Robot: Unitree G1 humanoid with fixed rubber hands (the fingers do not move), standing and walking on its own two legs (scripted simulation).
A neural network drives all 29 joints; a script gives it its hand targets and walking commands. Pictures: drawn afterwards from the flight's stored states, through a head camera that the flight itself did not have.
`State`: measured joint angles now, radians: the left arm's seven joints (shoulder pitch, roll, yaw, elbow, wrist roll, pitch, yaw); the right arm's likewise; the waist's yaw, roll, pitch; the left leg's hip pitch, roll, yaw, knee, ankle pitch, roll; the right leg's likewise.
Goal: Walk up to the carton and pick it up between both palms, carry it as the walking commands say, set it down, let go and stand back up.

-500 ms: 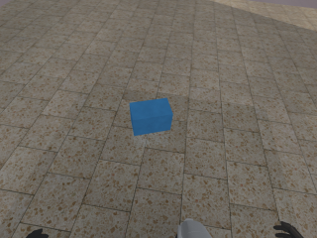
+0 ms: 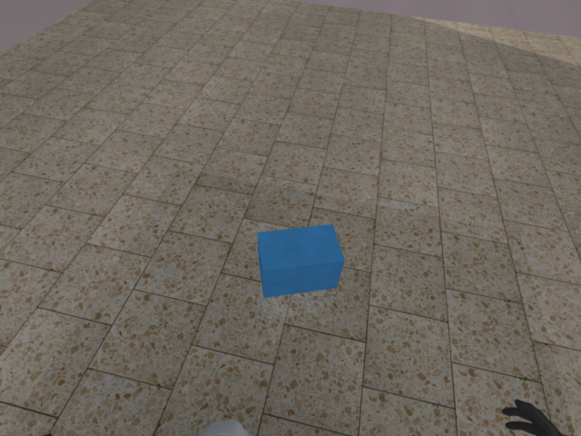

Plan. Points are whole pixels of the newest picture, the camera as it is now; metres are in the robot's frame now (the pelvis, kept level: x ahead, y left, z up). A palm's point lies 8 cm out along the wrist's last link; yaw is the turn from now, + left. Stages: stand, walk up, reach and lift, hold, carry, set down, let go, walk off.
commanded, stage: walk up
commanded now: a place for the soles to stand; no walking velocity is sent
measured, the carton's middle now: (298, 261) +0.80 -0.02 -0.65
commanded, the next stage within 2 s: none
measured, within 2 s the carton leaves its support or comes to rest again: neither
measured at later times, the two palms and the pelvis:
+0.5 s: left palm (63, 329) +0.25 +0.35 -0.05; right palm (503, 353) +0.26 -0.33 -0.07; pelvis +0.17 +0.00 +0.01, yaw +0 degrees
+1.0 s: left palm (130, 235) +0.45 +0.33 -0.07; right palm (481, 302) +0.36 -0.33 -0.09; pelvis +0.31 +0.00 +0.00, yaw -2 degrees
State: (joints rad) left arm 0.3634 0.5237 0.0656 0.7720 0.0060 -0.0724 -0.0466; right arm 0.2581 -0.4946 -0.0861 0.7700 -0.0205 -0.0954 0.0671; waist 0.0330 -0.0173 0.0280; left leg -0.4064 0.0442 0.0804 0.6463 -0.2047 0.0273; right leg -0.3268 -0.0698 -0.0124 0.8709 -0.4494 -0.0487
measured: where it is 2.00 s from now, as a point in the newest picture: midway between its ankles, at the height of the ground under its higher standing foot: (305, 384)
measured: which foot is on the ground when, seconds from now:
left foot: down 0.00-0.28, up 0.30-0.54, down 0.56-1.00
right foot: up 0.00-0.24, down 0.26-0.56, up 0.58-0.86, down 0.88-1.00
